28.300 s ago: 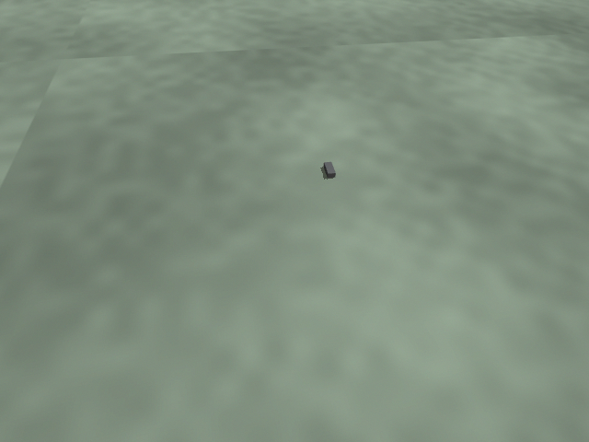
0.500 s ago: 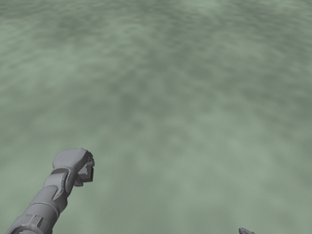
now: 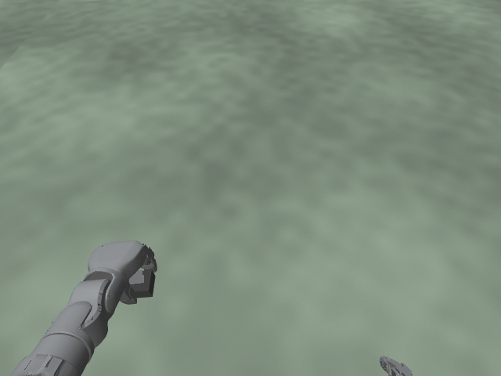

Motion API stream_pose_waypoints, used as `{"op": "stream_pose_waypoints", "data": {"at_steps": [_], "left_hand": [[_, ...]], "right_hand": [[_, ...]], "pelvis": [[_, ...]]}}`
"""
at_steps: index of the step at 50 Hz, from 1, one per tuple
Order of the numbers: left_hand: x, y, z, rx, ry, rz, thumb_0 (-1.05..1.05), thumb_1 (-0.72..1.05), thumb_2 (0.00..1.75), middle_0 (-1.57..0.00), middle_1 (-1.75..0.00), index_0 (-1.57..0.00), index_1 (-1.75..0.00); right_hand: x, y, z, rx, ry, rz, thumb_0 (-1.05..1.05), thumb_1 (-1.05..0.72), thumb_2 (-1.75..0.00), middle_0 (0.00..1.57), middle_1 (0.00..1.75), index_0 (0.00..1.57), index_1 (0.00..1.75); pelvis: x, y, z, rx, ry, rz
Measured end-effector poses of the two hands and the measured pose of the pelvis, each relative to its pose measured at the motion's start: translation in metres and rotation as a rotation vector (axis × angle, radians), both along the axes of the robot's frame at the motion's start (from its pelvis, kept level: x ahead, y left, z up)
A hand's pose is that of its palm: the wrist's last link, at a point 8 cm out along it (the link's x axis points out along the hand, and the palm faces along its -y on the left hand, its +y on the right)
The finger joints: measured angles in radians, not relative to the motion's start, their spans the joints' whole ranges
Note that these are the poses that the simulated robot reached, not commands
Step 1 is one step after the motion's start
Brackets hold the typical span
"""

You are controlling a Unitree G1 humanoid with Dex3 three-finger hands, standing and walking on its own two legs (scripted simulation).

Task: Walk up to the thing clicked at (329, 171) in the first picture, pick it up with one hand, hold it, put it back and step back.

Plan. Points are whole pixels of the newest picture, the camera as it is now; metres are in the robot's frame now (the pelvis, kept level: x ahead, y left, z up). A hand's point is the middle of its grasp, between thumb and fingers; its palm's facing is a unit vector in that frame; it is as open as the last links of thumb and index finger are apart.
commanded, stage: hold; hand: left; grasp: from above
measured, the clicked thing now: (127, 284) +0.31 +0.24 -0.09
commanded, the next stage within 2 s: crouch in 1.16 s
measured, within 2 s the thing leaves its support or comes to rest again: neither
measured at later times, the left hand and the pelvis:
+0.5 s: hand (125, 285) +0.28 +0.22 -0.03, palm faces -0.43 -0.08 -0.90, open 7.1 cm; pelvis +0.00 -0.01 +0.01, yaw +0 degrees
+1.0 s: hand (127, 283) +0.29 +0.21 -0.02, palm faces -0.45 -0.08 -0.89, open 7.1 cm; pelvis +0.00 -0.01 +0.01, yaw +0 degrees
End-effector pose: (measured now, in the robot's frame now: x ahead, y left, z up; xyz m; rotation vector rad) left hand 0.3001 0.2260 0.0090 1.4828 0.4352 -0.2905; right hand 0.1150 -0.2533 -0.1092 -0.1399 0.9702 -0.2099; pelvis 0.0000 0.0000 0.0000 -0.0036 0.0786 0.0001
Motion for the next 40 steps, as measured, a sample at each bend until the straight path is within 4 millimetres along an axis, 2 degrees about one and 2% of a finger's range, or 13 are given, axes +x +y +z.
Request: {"op": "stream_pose_waypoints", "data": {"at_steps": [17, 40], "left_hand": [[-0.011, -0.007, 0.012, -0.009, -0.009, -0.006, 0.0, 0.45, 0.07, -0.94, -0.25, -0.98, -0.2], [-0.01, -0.011, 0.026, -0.011, -0.004, -0.008, 0.0, 0.45, 0.07, -0.92, -0.29, -0.96, -0.23]], "right_hand": [[0.009, -0.005, 0.009, 0.0, -0.036, 0.011, 0.01, -0.9, -0.89, 0.2, 0.3, 0.2, 0.3], [0.024, -0.002, 0.016, 0.014, -0.068, 0.021, 0.01, -0.9, -0.89, 0.2, 0.3, 0.2, 0.3]], "pelvis": [[-0.005, -0.006, 0.006, 0.006, -0.033, 0.0], [-0.002, -0.009, 0.011, 0.01, -0.056, -0.001]]}}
